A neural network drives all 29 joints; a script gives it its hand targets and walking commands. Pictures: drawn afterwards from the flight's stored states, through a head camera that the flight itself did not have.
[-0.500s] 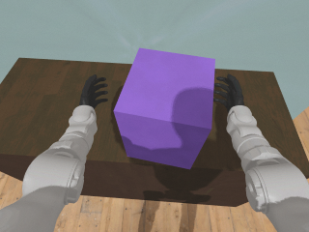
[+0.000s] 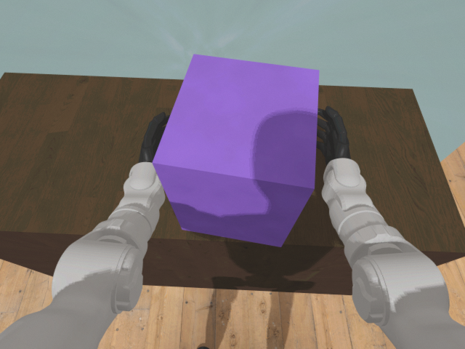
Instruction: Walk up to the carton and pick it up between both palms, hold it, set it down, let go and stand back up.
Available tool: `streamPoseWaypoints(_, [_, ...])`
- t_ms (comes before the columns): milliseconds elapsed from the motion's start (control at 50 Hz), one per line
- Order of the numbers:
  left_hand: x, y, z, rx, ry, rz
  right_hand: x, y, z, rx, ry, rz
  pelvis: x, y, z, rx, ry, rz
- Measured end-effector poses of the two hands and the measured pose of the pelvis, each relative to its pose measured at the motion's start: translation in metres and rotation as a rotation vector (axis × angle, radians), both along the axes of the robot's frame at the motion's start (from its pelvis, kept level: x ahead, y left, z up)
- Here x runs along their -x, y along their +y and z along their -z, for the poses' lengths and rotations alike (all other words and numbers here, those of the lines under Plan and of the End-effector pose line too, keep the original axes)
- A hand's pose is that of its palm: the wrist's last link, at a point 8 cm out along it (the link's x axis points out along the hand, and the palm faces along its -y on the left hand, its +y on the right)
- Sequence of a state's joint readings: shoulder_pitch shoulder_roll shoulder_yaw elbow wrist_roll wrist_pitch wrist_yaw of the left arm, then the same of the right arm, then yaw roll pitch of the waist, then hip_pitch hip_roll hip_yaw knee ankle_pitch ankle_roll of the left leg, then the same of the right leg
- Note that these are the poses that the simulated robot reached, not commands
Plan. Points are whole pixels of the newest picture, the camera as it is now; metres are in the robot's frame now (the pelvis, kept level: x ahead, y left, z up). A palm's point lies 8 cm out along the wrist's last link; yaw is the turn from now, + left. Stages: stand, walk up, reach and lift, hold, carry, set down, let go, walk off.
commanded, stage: reach and lift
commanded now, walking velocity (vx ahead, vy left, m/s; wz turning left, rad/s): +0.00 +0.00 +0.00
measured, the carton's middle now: (241, 160) +0.45 +0.03 +0.02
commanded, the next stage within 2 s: none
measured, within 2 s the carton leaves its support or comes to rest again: neither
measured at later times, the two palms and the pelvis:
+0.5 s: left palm (161, 169) +0.42 +0.17 +0.02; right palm (331, 167) +0.45 -0.12 +0.03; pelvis +0.02 +0.00 +0.02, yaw +0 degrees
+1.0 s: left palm (162, 171) +0.42 +0.17 +0.02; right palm (331, 166) +0.45 -0.12 +0.03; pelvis +0.02 +0.00 +0.02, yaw +0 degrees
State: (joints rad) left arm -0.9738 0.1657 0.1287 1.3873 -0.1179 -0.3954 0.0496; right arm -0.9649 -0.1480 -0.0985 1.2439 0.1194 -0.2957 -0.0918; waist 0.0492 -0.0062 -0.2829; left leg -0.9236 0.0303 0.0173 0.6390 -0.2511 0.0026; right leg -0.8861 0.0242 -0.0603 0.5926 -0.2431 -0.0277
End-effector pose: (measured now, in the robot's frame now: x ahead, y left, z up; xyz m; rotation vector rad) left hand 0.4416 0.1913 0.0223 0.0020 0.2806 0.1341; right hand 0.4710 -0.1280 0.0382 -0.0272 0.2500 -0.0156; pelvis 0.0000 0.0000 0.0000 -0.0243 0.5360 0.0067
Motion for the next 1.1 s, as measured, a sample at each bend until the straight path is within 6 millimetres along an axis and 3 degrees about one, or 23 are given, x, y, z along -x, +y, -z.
streamPoseWaypoints(100, [0.002,-0.017,-0.002,0.003,0.000,0.042,0.005,0.003,-0.002,-0.008,-0.013,0.041,-0.003,0.001,-0.006,-0.004,-0.037,-0.003])
streamPoseWaypoints(280, [0.020,-0.019,-0.002,-0.028,0.000,0.022,0.023,0.006,0.007,-0.033,-0.057,0.077,-0.009,0.004,-0.018,-0.009,-0.125,0.002])
streamPoseWaypoints(700, [0.019,-0.020,0.004,-0.031,0.008,0.010,0.026,0.009,0.005,0.018,-0.031,0.096,-0.023,0.000,-0.024,-0.012,-0.145,0.011])
streamPoseWaypoints(1100, [0.023,-0.021,0.004,-0.031,0.015,-0.013,0.024,0.008,0.004,0.039,-0.034,0.069,-0.023,-0.004,-0.025,-0.016,-0.142,0.006])
